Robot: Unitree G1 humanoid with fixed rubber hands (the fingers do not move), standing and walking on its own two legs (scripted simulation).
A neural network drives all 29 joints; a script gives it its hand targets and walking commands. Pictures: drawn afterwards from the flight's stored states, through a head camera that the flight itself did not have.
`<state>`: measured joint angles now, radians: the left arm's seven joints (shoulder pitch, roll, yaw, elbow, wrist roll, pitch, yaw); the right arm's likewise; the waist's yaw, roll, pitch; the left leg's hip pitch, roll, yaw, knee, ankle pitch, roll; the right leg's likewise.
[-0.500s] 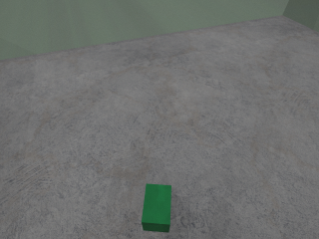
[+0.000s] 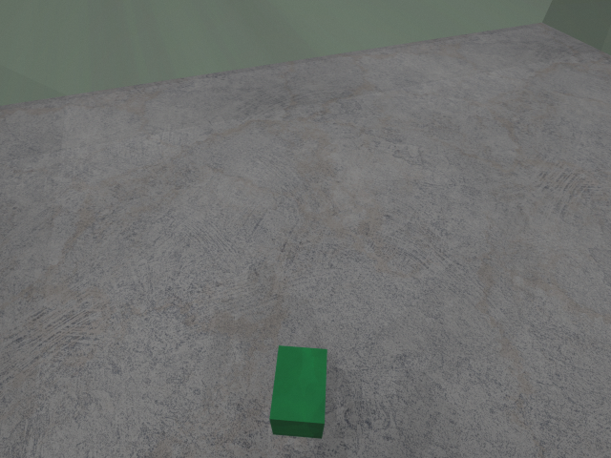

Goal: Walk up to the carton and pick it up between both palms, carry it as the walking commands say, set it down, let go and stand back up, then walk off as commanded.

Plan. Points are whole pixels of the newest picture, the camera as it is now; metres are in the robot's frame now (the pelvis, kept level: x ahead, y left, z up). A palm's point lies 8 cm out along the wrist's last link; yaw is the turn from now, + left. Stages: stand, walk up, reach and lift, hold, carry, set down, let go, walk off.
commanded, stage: reach and lift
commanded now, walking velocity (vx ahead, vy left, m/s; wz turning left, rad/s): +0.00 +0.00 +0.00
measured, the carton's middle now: (300, 391) +0.43 +0.01 -0.68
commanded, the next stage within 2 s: none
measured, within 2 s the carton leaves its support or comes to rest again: neither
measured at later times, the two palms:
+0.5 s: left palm out of the picture +0.16 +0.20 -0.16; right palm out of the picture +0.16 -0.19 -0.17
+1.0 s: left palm (198, 388) +0.28 +0.19 -0.19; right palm (401, 387) +0.28 -0.16 -0.18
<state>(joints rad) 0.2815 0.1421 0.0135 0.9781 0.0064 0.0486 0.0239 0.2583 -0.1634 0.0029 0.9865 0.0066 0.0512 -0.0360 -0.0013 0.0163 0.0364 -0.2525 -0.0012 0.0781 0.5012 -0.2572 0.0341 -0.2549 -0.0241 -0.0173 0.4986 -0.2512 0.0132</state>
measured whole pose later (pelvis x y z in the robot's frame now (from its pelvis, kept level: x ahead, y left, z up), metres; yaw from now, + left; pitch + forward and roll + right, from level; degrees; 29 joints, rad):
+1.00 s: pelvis -0.06 -0.01 -0.08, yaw +2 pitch +23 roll +1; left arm -0.54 0.17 0.09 0.76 -0.02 0.24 -0.01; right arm -0.44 -0.05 -0.11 0.58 0.01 0.25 -0.15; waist 0.00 0.00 0.03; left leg -1.10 0.00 0.06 1.00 -0.31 0.03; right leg -1.10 -0.03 -0.01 1.02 -0.34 0.00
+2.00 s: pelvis -0.08 -0.01 -0.20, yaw +3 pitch +49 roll -1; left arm -1.08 0.17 0.23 0.82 0.05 0.07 0.06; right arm -0.93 -0.04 -0.30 0.64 -0.08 0.05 -0.19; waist 0.00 0.00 -0.02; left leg -1.88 0.00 0.03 1.41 -0.38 0.03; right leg -1.86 -0.03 -0.01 1.42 -0.40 0.01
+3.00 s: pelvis -0.11 -0.01 -0.38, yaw +0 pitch +42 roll -3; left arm -1.47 0.36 -0.01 1.15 -0.13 0.01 0.09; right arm -1.48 -0.22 -0.26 1.19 0.12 -0.02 -0.18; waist 0.00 -0.04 0.34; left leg -2.33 0.02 0.02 2.08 -0.48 0.06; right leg -2.29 -0.01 -0.01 2.07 -0.51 0.03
